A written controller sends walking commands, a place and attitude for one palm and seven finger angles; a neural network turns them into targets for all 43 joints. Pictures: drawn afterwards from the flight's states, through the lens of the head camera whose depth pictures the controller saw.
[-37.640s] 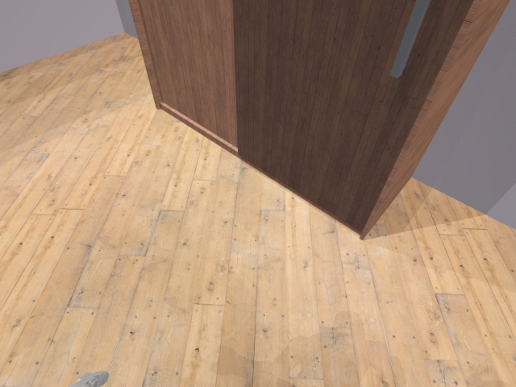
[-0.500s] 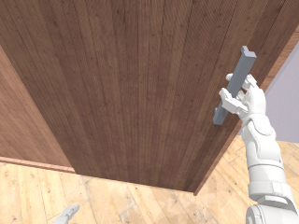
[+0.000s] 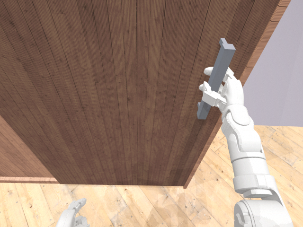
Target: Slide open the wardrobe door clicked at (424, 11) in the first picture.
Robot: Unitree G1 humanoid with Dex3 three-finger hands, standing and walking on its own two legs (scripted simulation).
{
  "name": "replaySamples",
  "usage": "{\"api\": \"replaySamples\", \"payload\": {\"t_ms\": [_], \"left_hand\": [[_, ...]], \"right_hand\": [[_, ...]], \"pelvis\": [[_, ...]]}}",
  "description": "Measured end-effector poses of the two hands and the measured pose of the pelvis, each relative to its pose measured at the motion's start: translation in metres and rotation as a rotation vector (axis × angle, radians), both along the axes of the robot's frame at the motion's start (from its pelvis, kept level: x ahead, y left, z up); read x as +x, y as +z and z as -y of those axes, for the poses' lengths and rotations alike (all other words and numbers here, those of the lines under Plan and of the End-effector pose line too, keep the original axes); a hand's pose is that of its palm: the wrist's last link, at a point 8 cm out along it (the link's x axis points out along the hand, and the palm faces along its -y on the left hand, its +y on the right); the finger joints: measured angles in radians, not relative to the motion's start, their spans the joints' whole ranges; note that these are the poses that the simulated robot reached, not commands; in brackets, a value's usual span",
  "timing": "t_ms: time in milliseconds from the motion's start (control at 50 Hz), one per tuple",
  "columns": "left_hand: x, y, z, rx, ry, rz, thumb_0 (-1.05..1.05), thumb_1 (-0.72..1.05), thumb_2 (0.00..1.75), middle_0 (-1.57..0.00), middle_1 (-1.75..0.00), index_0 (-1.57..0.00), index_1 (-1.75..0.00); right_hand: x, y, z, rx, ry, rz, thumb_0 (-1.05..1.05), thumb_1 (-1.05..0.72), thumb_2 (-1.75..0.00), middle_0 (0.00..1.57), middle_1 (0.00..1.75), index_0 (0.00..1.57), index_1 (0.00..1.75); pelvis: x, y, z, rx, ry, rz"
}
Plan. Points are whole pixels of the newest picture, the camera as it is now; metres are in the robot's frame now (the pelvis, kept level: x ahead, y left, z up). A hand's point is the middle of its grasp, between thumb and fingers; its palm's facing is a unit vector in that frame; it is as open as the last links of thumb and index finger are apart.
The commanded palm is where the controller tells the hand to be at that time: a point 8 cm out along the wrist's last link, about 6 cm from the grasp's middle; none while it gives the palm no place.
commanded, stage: tug the door sideways, standing still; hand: right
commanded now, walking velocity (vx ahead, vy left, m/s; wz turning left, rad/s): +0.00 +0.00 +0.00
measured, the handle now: (210, 83) +0.47 -0.14 +0.16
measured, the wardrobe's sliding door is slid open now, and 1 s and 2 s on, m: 0.00 0.06 0.33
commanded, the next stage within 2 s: step sideways, sliding the door along in 0.28 s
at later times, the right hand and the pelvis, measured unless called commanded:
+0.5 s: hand (192, 94) +0.41 -0.08 +0.16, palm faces -0.04 +1.00 -0.09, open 6.2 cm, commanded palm +0.40 -0.11 +0.16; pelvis -0.03 -0.01 -0.01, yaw +2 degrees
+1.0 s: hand (182, 93) +0.42 -0.05 +0.15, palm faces +0.07 +1.00 -0.07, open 6.1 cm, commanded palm +0.40 -0.07 +0.16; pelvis -0.02 +0.07 -0.02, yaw +2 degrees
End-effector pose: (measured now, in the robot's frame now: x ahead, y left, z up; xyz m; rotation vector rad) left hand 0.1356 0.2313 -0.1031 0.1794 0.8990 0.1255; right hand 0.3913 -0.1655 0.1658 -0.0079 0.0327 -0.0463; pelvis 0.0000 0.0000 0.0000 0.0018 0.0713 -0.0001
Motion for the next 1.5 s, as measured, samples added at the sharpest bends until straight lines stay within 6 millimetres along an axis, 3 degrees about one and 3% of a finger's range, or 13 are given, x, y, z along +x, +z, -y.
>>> {"api": "replaySamples", "payload": {"t_ms": [440,580,740,800,900,980,1060,1160,1240,1380,1500], "left_hand": [[-0.052,-0.013,0.007,-0.002,0.013,-0.077,0.01,0.91,0.9,-0.2,-0.3,-0.2,-0.3],[-0.067,-0.016,-0.009,0.011,0.136,-0.018,0.01,0.91,0.9,-0.2,-0.3,-0.2,-0.3],[-0.085,-0.042,-0.042,-0.01,0.14,-0.1,0.01,0.91,0.9,-0.21,-0.3,-0.2,-0.3],[-0.084,-0.04,-0.059,0.019,0.138,-0.134,0.01,0.91,0.9,-0.21,-0.3,-0.2,-0.3],[-0.068,-0.022,-0.083,0.086,0.091,-0.138,0.01,0.91,0.9,-0.2,-0.3,-0.2,-0.3],[-0.045,-0.015,-0.096,0.138,0.067,-0.081,0.01,0.91,0.9,-0.2,-0.3,-0.2,-0.3],[-0.022,-0.012,-0.098,0.094,0.067,-0.025,0.01,0.91,0.9,-0.2,-0.3,-0.2,-0.3],[-0.002,-0.008,-0.095,0.015,0.001,-0.022,0.01,0.91,0.9,-0.2,-0.3,-0.2,-0.3],[0.011,-0.009,-0.106,-0.027,-0.059,-0.032,0.01,0.91,0.9,-0.21,-0.3,-0.2,-0.3],[0.054,-0.037,-0.163,-0.079,-0.145,0.002,0.01,0.9,0.9,-0.21,-0.3,-0.21,-0.3],[0.087,-0.033,-0.217,0.02,-0.11,0.023,0.01,0.91,0.9,-0.2,-0.3,-0.2,-0.3]], "right_hand": [[0.0,0.0,-0.032,-0.043,0.065,0.03,-0.01,-0.72,-0.77,0.29,1.35,0.26,1.39],[0.002,-0.004,-0.041,-0.093,0.089,0.101,-0.05,-0.67,-0.79,0.36,1.36,0.26,1.39],[0.0,-0.005,-0.056,-0.108,0.022,0.124,-0.06,-0.68,-0.83,0.4,1.37,0.24,1.39],[-0.001,-0.006,-0.06,-0.105,-0.002,0.127,-0.06,-0.68,-0.84,0.4,1.37,0.24,1.39],[0.0,-0.007,-0.062,-0.099,-0.015,0.151,-0.05,-0.68,-0.84,0.41,1.38,0.25,1.39],[0.003,-0.012,-0.061,-0.078,-0.013,0.218,-0.05,-0.68,-0.83,0.43,1.39,0.28,1.39],[0.004,-0.014,-0.064,-0.054,-0.033,0.248,-0.04,-0.7,-0.84,0.44,1.39,0.26,1.39],[0.002,-0.013,-0.071,-0.056,-0.087,0.227,-0.04,-0.71,-0.84,0.41,1.4,0.23,1.38],[0.0,-0.012,-0.08,-0.074,-0.144,0.213,-0.04,-0.73,-0.85,0.38,1.4,0.21,1.38],[-0.002,-0.013,-0.106,-0.122,-0.297,0.218,-0.05,-0.69,-0.85,0.42,1.4,0.19,1.36],[-0.003,-0.012,-0.136,-0.137,-0.308,0.215,-0.05,-0.69,-0.83,0.44,1.4,0.18,1.38]], "pelvis": [[-0.022,-0.003,0.008,0.008,0.003,0.006],[-0.032,-0.01,0.002,0.002,0.084,0.049],[-0.032,-0.023,-0.035,0.024,0.077,0.106],[-0.029,-0.019,-0.046,0.015,0.046,0.115],[-0.023,-0.009,-0.057,-0.017,0.039,0.105],[-0.018,-0.017,-0.064,-0.007,0.037,0.086],[-0.02,-0.017,-0.077,-0.005,0.066,0.112],[-0.018,-0.007,-0.105,0.048,0.068,0.113],[-0.01,-0.005,-0.139,0.066,0.044,0.114],[0.011,-0.026,-0.21,0.052,-0.02,0.119],[0.021,-0.018,-0.225,0.015,-0.086,0.085]]}}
